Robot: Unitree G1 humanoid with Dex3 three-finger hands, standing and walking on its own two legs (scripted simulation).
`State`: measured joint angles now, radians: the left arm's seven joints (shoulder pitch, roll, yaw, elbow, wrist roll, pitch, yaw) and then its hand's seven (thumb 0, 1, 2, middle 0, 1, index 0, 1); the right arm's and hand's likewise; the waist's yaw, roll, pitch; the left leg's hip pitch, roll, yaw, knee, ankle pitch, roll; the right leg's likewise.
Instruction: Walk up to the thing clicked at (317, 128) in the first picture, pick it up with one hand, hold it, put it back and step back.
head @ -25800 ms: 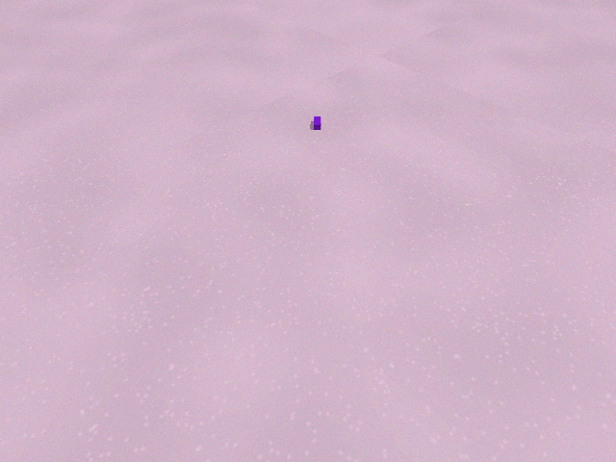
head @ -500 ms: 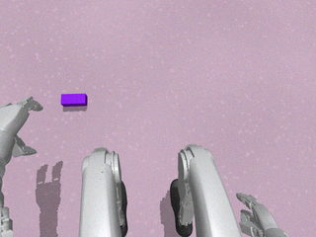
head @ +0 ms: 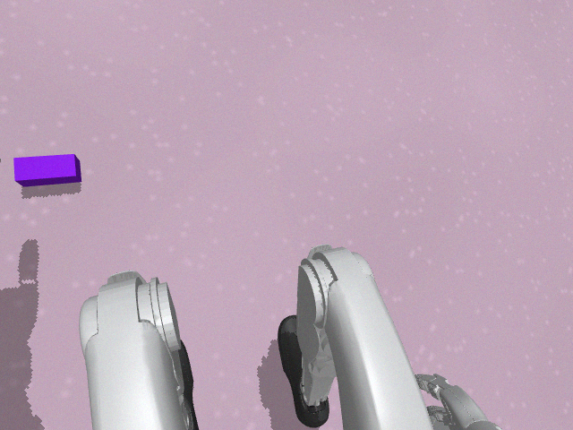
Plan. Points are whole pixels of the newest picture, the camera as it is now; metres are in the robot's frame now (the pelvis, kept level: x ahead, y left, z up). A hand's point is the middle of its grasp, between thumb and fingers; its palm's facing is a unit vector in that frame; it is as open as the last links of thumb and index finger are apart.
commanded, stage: rise first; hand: left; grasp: from above
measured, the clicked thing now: (49, 170) +0.53 +0.35 -0.32
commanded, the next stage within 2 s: none
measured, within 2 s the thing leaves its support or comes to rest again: neither
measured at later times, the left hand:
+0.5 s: hand out of the picture +0.44 +0.39 -0.19, palm faces -0.46 -0.09 -0.88, open 12.6 cm
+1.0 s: hand out of the picture +0.46 +0.39 -0.20, palm faces -0.46 -0.09 -0.89, open 13.2 cm
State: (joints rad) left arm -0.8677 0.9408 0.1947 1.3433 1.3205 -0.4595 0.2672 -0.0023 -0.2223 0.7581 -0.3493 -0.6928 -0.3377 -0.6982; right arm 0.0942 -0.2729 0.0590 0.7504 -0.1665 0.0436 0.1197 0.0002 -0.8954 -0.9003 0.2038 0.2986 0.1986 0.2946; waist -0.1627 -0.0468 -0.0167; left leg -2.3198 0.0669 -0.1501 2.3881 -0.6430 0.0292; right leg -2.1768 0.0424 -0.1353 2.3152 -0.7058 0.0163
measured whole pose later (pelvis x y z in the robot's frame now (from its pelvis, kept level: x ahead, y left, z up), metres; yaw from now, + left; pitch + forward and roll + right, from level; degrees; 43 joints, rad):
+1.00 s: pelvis +0.01 +0.00 -0.03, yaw -4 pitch +30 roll -13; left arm -0.98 1.07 0.20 1.46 1.34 -0.42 0.33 0.00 -0.36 0.84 -0.24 -0.86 -0.24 -0.86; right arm 0.06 -0.28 0.18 0.70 -0.22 0.03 0.14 0.00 -0.92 -0.91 0.20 0.30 0.20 0.29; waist -0.23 -0.09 0.07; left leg -2.37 0.08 -0.21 2.50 -0.69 0.03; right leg -2.21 0.07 -0.18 2.38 -0.72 0.03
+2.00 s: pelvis +0.00 +0.01 -0.02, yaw -5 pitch +29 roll -14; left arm -1.05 1.15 0.15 1.48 1.34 -0.39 0.30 0.00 -0.47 0.94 -0.17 -0.93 -0.15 -0.94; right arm 0.09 -0.28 0.24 0.65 -0.19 0.01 0.14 0.00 -0.92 -0.91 0.20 0.30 0.20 0.29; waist -0.28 -0.12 0.10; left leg -2.37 0.07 -0.23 2.50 -0.68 0.04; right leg -2.19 0.08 -0.20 2.35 -0.70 0.04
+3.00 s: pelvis +0.00 +0.01 -0.02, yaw -5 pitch +29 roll -14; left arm -1.07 1.15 0.12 1.46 1.32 -0.39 0.24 0.00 -0.52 0.99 -0.17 -0.90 -0.14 -0.93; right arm 0.09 -0.29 0.26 0.62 -0.18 0.05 0.12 0.00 -0.91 -0.90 0.20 0.30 0.20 0.29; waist -0.29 -0.11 0.10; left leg -2.36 0.07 -0.23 2.48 -0.66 0.04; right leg -2.19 0.08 -0.19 2.34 -0.69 0.04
